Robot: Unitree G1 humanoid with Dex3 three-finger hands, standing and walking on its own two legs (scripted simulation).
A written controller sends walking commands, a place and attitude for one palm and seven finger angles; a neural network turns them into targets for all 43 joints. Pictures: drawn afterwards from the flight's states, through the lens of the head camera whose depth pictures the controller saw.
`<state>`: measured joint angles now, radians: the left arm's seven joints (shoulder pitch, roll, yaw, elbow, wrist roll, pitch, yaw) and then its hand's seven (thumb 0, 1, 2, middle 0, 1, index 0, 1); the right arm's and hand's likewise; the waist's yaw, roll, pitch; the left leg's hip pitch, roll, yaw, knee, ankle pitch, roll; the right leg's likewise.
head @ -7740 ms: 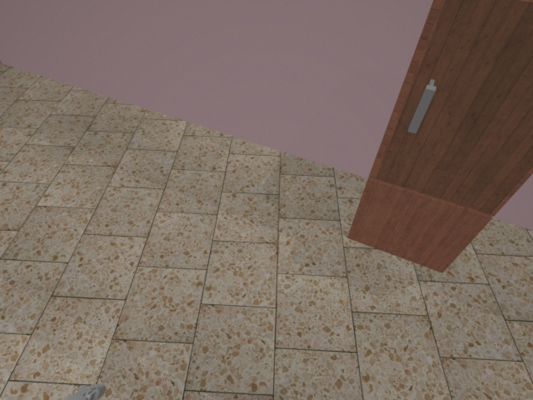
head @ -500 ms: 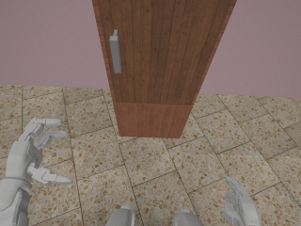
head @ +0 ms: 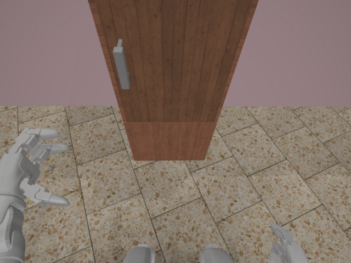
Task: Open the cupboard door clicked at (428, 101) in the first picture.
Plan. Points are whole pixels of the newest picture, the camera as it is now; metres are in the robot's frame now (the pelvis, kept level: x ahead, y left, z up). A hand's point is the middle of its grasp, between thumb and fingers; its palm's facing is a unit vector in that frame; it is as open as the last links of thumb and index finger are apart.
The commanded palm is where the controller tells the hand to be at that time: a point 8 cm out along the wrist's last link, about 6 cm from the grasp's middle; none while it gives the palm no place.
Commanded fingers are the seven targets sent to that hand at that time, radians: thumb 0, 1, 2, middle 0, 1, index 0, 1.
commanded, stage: raise the hand with hooked fingers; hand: left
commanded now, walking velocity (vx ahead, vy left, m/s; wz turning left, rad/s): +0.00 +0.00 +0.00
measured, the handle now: (123, 65) +0.63 +0.19 +0.04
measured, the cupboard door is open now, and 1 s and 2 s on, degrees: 0 0 0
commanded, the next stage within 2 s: move the hooked fingers beside the handle in 0.30 s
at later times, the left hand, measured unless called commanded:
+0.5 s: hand (50, 169) +0.29 +0.28 +0.05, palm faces +0.09 -1.00 -0.03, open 14.0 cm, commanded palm +0.27 +0.32 +0.05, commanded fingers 0.00 -0.50 0.30 -0.30 -1.20 -0.30 -1.20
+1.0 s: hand (67, 131) +0.39 +0.27 +0.05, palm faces +0.07 -1.00 -0.01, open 14.0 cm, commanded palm +0.37 +0.31 +0.05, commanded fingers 0.00 -0.50 0.30 -0.30 -1.20 -0.30 -1.20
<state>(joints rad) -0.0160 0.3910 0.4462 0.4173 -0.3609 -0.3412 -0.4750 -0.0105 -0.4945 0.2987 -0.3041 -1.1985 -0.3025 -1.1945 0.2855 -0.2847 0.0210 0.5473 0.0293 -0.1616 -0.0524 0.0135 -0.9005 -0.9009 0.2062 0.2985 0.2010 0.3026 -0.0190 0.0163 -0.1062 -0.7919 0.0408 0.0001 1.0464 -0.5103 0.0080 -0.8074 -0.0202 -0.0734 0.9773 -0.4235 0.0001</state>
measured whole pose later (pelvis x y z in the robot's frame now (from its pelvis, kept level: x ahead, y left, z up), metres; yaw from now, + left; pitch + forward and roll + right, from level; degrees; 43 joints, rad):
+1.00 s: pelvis -0.01 +0.00 -0.01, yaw -1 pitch +18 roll -3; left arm -0.43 0.47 0.49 0.80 -0.26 -0.38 -0.44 -0.01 -0.50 0.30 -0.30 -1.20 -0.30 -1.19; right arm 0.32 -0.28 0.03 0.60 0.02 -0.08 -0.05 0.01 -0.90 -0.90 0.21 0.30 0.20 0.30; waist -0.06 0.01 -0.11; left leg -0.88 0.05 0.01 1.09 -0.51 0.01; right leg -0.90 -0.01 -0.06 1.01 -0.41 0.01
